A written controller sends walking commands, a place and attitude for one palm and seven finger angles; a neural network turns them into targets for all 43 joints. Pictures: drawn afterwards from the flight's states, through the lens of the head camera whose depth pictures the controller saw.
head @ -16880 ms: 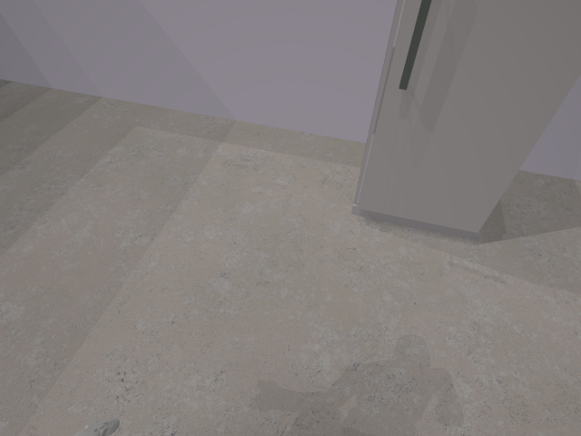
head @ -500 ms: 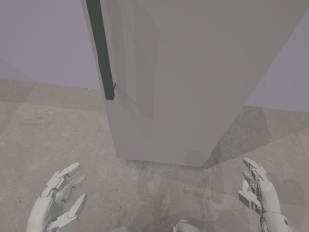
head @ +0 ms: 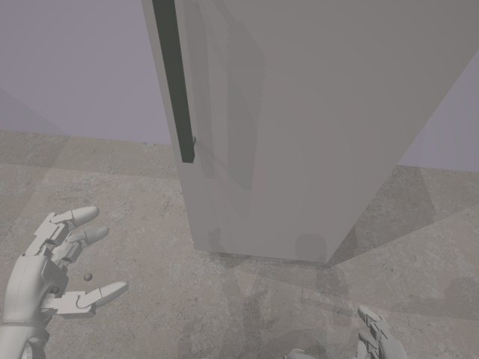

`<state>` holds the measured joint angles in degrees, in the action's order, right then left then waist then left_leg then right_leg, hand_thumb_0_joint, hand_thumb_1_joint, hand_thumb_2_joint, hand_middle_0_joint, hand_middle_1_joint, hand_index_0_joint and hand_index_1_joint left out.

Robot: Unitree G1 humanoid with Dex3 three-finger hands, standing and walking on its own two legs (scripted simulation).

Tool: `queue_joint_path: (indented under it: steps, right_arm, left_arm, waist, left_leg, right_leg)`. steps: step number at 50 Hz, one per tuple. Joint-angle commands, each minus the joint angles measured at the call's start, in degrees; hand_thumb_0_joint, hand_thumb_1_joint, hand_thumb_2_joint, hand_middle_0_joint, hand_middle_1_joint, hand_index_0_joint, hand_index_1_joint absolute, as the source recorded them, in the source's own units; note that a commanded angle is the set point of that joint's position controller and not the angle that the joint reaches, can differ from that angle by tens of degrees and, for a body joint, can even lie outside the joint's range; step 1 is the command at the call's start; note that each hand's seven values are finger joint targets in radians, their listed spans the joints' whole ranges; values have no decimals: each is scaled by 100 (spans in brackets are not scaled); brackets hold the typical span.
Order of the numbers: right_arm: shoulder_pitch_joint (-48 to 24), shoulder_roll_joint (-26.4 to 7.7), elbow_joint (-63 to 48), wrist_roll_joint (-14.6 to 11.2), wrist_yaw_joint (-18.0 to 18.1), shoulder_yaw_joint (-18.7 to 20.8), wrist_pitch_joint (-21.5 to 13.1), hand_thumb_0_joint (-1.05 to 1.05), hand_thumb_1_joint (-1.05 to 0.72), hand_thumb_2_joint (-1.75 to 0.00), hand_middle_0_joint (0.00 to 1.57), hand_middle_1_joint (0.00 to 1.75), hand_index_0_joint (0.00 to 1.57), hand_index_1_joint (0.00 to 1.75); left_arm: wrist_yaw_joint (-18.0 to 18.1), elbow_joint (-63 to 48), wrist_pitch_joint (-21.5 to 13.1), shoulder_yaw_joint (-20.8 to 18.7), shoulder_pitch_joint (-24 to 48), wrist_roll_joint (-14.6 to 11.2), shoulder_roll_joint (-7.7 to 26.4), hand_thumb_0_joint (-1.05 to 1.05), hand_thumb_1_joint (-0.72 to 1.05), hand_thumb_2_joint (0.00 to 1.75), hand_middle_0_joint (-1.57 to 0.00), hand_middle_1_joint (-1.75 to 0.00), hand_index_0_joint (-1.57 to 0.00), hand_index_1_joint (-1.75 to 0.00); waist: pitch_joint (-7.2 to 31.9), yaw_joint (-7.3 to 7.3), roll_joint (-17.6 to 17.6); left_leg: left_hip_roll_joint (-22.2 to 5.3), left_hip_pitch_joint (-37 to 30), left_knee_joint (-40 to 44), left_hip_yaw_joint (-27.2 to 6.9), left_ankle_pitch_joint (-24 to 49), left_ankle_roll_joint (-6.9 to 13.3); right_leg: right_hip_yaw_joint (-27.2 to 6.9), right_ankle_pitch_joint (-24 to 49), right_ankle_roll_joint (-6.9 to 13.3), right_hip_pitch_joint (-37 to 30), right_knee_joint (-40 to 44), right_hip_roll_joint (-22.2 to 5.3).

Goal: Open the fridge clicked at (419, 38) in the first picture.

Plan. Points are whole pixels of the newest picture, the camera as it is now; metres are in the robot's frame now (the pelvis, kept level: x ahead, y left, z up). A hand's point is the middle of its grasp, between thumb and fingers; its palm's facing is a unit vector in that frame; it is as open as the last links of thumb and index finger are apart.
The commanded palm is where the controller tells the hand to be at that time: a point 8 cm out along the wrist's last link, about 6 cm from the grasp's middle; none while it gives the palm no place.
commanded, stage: raise the hand to about handle height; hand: left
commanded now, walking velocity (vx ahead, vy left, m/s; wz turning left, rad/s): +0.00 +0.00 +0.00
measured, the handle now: (179, 73) +0.53 +0.15 +0.19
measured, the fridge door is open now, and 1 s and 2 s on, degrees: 0 0 0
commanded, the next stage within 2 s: move the hooked fingers beside the handle in 1.18 s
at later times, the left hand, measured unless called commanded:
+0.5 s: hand (74, 232) +0.26 +0.25 +0.12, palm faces +0.03 -1.00 -0.05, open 13.9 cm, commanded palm +0.23 +0.30 +0.14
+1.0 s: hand (70, 205) +0.28 +0.25 +0.15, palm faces +0.05 -1.00 -0.03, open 14.0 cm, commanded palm +0.25 +0.29 +0.16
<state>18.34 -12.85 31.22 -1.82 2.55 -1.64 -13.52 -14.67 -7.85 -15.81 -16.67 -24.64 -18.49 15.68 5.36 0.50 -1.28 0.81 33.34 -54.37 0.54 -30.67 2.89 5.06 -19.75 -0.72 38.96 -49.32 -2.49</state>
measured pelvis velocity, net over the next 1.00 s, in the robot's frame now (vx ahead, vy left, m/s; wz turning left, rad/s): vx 0.00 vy -0.03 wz -0.01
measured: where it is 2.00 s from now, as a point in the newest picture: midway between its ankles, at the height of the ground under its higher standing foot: outside the picture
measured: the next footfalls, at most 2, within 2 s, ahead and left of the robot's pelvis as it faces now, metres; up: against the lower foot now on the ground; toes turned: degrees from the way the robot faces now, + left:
none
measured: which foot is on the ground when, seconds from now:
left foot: down 0.00-1.00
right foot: down 0.00-1.00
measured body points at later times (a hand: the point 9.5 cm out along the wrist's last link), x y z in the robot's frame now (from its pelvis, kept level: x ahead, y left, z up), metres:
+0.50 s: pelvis +0.01 -0.02 +0.02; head +0.02 -0.02 +0.47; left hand +0.25 +0.30 +0.12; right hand +0.20 -0.24 -0.04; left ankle -0.04 +0.08 -0.69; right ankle +0.05 -0.14 -0.69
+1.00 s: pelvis +0.00 -0.03 +0.03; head +0.01 -0.03 +0.48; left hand +0.27 +0.30 +0.16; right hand +0.17 -0.27 -0.04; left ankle -0.04 +0.08 -0.69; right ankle +0.05 -0.14 -0.69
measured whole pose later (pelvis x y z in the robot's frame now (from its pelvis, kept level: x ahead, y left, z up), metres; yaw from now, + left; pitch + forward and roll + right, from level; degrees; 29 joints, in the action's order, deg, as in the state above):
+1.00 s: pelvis +0.00 -0.03 +0.03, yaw +0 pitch +2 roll -1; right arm 16.1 -16.1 33.1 -3.3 6.1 -2.8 -13.9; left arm -27.4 13.6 -4.6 -26.0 0.4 -20.6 23.3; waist 1.8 1.6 -2.0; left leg -0.4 16.4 -37.8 0.5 -23.5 0.9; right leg 5.2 -14.0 1.2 22.9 -34.8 -0.6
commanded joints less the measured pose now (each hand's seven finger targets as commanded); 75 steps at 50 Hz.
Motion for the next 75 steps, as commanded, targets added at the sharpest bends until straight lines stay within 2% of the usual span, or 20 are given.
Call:
queue_joint_path:
  steps: [1, 4, 6, 9, 12, 16, 20, 26, 29, 31, 34, 36, 42, 49, 53, 58, 64, 68, 71, 75]
  right_arm:
    - [-495, -986, -846, -57, 86, 329, -503, 0, -90, -90, 20, 30, 20, 30]
    - [-558, -1054, -850, -114, 215, 328, -542, 0, -90, -90, 20, 30, 20, 30]
    - [-596, -1061, -851, -97, 270, 292, -536, 0, -90, -90, 20, 30, 20, 30]
    - [-626, -923, -851, -115, 284, 230, -557, 0, -90, -90, 20, 30, 20, 30]
    - [-612, -925, -779, -114, 256, 185, -533, 0, -90, -90, 20, 30, 20, 30]
    - [-606, -1048, -746, -147, 269, 196, -435, 0, -90, -90, 20, 30, 20, 30]
    - [-684, -1096, -834, -166, 347, 183, -389, 0, -90, -90, 20, 30, 20, 30]
    - [-746, -999, -754, -104, 409, 101, -416, 0, -90, -90, 20, 30, 20, 30]
    - [-744, -973, -648, -143, 435, 78, -413, 0, -90, -90, 20, 30, 20, 30]
    - [-727, -1025, -599, -161, 456, 93, -375, 0, -90, -90, 20, 30, 20, 30]
    - [-748, -1062, -622, -201, 481, 97, -328, 0, -90, -90, 20, 30, 20, 30]
    - [-728, -1073, -670, -185, 440, 104, -325, 0, -90, -90, 20, 30, 20, 30]
    - [-758, -1032, -781, -145, 337, 129, -363, 0, -90, -90, 20, 30, 20, 30]
    - [-692, -995, -709, -155, 402, 135, -387, 0, -90, -90, 20, 30, 20, 30]
    - [-674, -1019, -652, -161, 456, 136, -391, 0, -90, -90, 20, 30, 20, 30]
    - [-713, -1028, -651, -172, 465, 116, -383, 0, -90, -90, 20, 30, 20, 30]
    - [-740, -1003, -704, -155, 438, 104, -406, 0, -90, -90, 20, 30, 20, 30]
    - [-677, -1009, -594, -176, 509, 96, -391, 0, -90, -90, 20, 30, 20, 30]
    - [-613, -1065, -532, -160, 543, 97, -361, 0, -90, -90, 20, 30, 20, 30]
    - [-633, -1028, -548, -168, 545, 84, -332, 0, -90, -90, 20, 30, 20, 30]
  left_arm:
    - [-357, -700, -362, 129, 908, 96, 683, 0, -20, 43, -28, -100, -28, -100]
    - [-580, -710, -182, -302, 1302, 19, 1249, 0, -27, 40, -28, -105, -28, -105]
    - [-578, -765, -91, -842, 1465, -77, 1763, 0, -31, 38, -29, -108, -29, -108]
    - [-493, -1010, -98, -1006, 1544, -278, 1697, 0, -38, 35, -29, -112, -29, -112]
    - [-528, -540, 36, -1023, 1623, -412, 1568, 0, -45, 32, -30, -117, -30, -117]
    - [-858, 434, 577, -812, 1847, -370, 1428, 0, -50, 30, -30, -120, -30, -120]
    - [-1114, 488, 932, -919, 2674, -298, 1803, 0, -50, 30, -30, -120, -30, -120]
    - [-1080, 171, 512, -1589, 3571, -411, 2513, 0, -50, 30, -30, -120, -30, -120]
    - [-1146, 699, 544, -1496, 3589, -421, 2353, 0, -50, 30, -30, -120, -30, -120]
    - [-1289, 1159, 745, -1464, 3622, -428, 2343, 0, -50, 30, -30, -120, -30, -120]
    - [-1455, 1371, 1079, -1361, 3965, -355, 2440, 0, -50, 30, -30, -120, -30, -120]
    - [-1524, 1579, 1209, -1317, 3731, -371, 2336, 0, -50, 30, -30, -120, -30, -120]
    - [-1393, 996, 883, -1616, 3694, -450, 2505, 0, -50, 30, -30, -120, -30, -120]
    - [-1183, 903, 748, -1505, 3931, -277, 2440, 0, -50, 30, -30, -120, -30, -120]
    - [-1298, 1057, 827, -1340, 3979, -283, 2316, 0, -50, 30, -30, -120, -30, -120]
    - [-1384, 1244, 866, -1390, 4008, -326, 2353, 0, -50, 30, -30, -120, -30, -120]
    - [-1355, 1107, 842, -1416, 4005, -299, 2397, 0, -50, 30, -30, -120, -30, -120]
    - [-1286, 1278, 786, -1021, 4796, -260, 2139, 0, -50, 30, -30, -120, -30, -120]
    - [-1216, 1589, 798, -1106, 5045, -162, 2341, 0, -50, 30, -30, -120, -30, -120]
    - [-1146, 1769, 764, -953, 5396, -29, 2280, 0, -50, 30, -30, -120, -30, -120]
  waist:
    - [586, -221, -253]
    - [919, -122, -250]
    - [1102, 65, -398]
    - [1191, 163, -754]
    - [895, 149, -677]
    - [366, 45, -299]
    - [570, 6, -135]
    - [1059, 137, -298]
    - [809, 89, -496]
    - [614, 79, -316]
    - [515, 67, -525]
    - [501, 112, -179]
    - [908, 225, -64]
    - [709, 167, -664]
    - [574, 79, -248]
    - [566, 104, -120]
    - [747, 166, -360]
    - [442, -29, -293]
    - [491, -11, -138]
    - [651, -12, -393]
  left_leg:
    - [-148, -30, 1170, -530, 2020, -494]
    - [-113, -185, 1320, -533, 1777, -400]
    - [-96, -334, 1386, -523, 2097, -402]
    - [-133, -754, 1497, -527, 2942, -506]
    - [-140, -810, 1579, -471, 3213, -527]
    - [-118, -619, 1705, -364, 2728, -410]
    - [-86, -719, 1841, -346, 2314, -269]
    - [-72, -1073, 1947, -326, 2567, -256]
    - [-73, -1146, 2068, -289, 2528, -262]
    - [-71, -1066, 2109, -264, 2407, -225]
    - [-57, -1110, 2232, -255, 2329, -214]
    - [-56, -1069, 2225, -262, 2402, -192]
    - [-48, -1147, 2255, -203, 2585, -202]
    - [-47, -1344, 2402, -163, 2472, -228]
    - [-64, -1341, 2427, -192, 2347, -188]
    - [-48, -1292, 2450, -207, 2208, -197]
    - [-32, -1369, 2436, -194, 2333, -216]
    - [-56, -1408, 2496, -241, 2032, -229]
    - [-54, -1311, 2479, -242, 1996, -223]
    - [-38, -1347, 2503, -249, 2059, -250]
  right_leg:
    - [73, 452, 232, -855, 389, 266]
    - [3, 376, 217, -1249, 577, 201]
    - [-10, 641, 260, -1610, 602, 206]
    - [51, 1187, 261, -1860, 652, 216]
    - [59, 1548, 263, -2004, 788, 253]
    - [5, 1536, 237, -2007, 1054, 245]
    - [-83, 1303, 199, -2168, 1281, 203]
    - [-218, 1525, 240, -2768, 1405, 241]
    - [-191, 1560, 238, -2709, 1510, 218]
    - [-235, 1488, 234, -2729, 1633, 205]
    - [-241, 1420, 215, -2655, 1728, 165]
    - [-249, 1463, 225, -2739, 1749, 169]
    - [-296, 1662, 221, -3030, 1689, 185]
    - [-257, 1517, 236, -2854, 1764, 189]
    - [-257, 1456, 207, -2822, 1849, 200]
    - [-251, 1282, 203, -2811, 1876, 209]
    - [-258, 1416, 220, -2877, 1831, 202]
    - [-220, 1096, 208, -2556, 1896, 237]
    - [-240, 1019, 217, -2605, 1889, 226]
    - [-226, 1094, 232, -2580, 1820, 183]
